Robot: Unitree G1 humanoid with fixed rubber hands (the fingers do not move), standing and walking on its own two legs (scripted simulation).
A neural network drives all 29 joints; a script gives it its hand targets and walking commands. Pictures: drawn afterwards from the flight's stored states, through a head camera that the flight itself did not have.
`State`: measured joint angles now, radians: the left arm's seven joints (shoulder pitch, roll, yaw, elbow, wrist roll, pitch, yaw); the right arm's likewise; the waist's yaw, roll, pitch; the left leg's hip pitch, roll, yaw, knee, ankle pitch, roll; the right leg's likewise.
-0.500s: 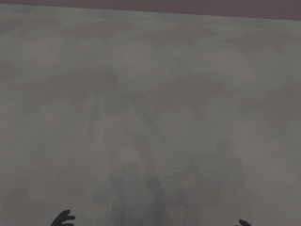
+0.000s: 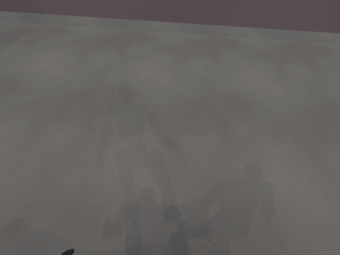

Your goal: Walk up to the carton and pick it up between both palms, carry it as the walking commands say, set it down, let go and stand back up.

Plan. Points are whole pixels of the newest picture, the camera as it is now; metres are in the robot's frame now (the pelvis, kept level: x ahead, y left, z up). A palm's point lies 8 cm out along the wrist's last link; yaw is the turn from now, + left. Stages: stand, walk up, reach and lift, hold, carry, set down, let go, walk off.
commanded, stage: stand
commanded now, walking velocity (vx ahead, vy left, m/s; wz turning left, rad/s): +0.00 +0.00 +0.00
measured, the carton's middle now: out of the picture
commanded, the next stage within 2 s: walk up in 1.52 s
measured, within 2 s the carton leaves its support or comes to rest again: neither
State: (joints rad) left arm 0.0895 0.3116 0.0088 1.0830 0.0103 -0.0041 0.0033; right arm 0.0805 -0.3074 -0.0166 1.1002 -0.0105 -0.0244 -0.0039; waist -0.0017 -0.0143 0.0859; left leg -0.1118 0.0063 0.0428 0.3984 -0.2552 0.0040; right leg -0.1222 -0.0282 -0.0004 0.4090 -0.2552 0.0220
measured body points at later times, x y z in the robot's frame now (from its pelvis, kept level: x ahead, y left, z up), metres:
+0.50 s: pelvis -0.01 +0.00 +0.00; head +0.01 +0.00 +0.45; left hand +0.09 +0.29 -0.13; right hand +0.07 -0.29 -0.13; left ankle -0.02 +0.11 -0.74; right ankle -0.02 -0.13 -0.74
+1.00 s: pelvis -0.01 +0.00 +0.00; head +0.01 +0.01 +0.45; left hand +0.07 +0.28 -0.14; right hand +0.06 -0.29 -0.13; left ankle -0.02 +0.11 -0.74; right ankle -0.02 -0.13 -0.74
